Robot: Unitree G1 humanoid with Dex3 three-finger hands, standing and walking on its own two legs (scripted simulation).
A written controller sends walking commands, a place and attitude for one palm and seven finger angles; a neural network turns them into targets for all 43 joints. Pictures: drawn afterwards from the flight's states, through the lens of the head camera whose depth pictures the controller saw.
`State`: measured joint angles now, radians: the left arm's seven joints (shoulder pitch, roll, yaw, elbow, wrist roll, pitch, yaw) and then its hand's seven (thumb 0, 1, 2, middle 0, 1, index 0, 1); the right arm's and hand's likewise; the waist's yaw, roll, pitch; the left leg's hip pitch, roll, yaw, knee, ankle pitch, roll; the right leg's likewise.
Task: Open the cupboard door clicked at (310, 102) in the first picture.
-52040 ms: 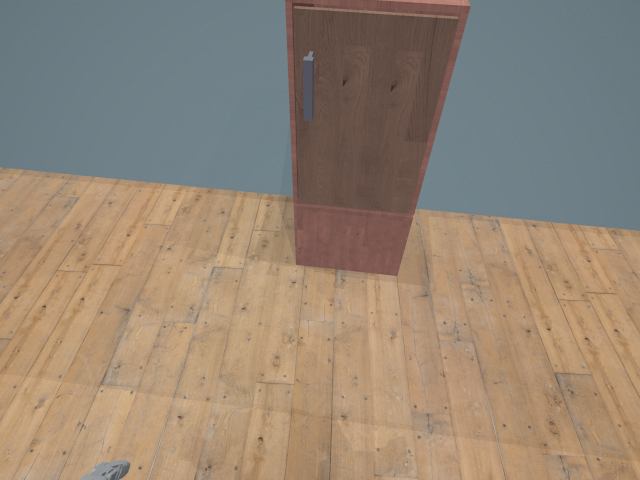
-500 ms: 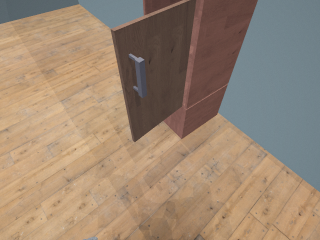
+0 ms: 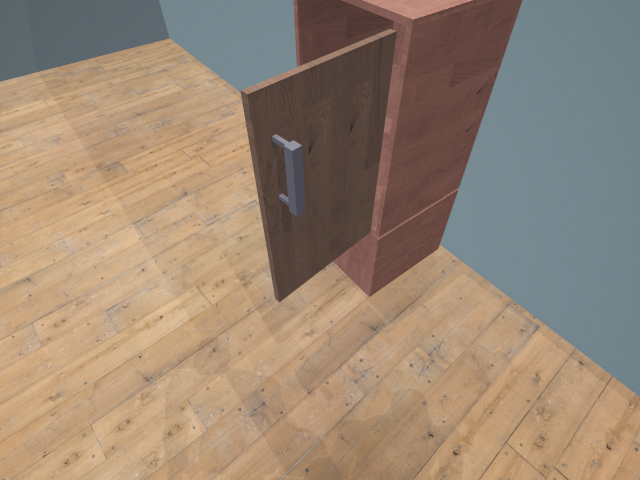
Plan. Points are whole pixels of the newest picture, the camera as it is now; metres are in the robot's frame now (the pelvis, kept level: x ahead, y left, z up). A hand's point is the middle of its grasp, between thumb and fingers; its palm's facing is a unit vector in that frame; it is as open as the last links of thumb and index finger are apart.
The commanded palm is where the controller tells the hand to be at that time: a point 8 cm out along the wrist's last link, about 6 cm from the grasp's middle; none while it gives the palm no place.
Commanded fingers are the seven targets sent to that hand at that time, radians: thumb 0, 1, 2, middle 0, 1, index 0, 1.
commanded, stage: let the arm hang, fingers relaxed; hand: left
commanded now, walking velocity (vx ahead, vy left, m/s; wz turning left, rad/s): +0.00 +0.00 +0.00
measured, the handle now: (288, 175) +0.63 +0.10 +0.01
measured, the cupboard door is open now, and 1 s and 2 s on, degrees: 96 96 96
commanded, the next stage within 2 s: look to check the result in 0.32 s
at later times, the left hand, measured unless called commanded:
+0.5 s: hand out of the picture -0.02 +0.17 -0.18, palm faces +0.03 -0.99 -0.16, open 7.3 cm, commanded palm none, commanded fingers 0.00 0.90 0.90 -0.20 -0.30 -0.20 -0.30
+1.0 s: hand out of the picture +0.01 +0.19 -0.18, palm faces +0.02 -0.99 -0.17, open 7.3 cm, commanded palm none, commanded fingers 0.00 0.90 0.90 -0.20 -0.30 -0.20 -0.30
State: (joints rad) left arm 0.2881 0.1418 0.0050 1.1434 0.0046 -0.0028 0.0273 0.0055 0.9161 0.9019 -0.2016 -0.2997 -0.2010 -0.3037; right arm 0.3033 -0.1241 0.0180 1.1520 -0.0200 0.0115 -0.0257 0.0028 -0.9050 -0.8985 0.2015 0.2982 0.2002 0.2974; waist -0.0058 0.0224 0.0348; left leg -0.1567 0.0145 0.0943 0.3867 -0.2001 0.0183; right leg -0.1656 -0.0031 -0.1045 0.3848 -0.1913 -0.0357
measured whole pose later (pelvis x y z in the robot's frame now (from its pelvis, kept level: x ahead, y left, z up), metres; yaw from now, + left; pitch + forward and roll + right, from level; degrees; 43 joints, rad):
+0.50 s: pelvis +0.01 +0.02 +0.00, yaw -1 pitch -1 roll +0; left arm 0.31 0.11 0.01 1.16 0.01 -0.01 0.03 0.01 0.91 0.90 -0.20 -0.30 -0.20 -0.30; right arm 0.30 -0.11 0.01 1.15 -0.02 -0.01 -0.04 0.00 -0.91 -0.90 0.20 0.30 0.20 0.30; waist 0.00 0.00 0.03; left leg -0.15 -0.01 0.12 0.38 -0.21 0.05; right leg -0.17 -0.03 -0.08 0.40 -0.20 -0.01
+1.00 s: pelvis +0.02 +0.03 +0.00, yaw -1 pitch -1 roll +0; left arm 0.29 0.12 0.01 1.15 0.01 -0.01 0.03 0.01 0.92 0.90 -0.20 -0.30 -0.20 -0.30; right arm 0.29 -0.12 0.01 1.16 -0.01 -0.02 -0.04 0.00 -0.91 -0.90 0.20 0.30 0.20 0.30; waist -0.01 0.00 0.03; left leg -0.12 -0.02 0.12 0.36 -0.22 0.06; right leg -0.15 -0.04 -0.07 0.39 -0.22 0.01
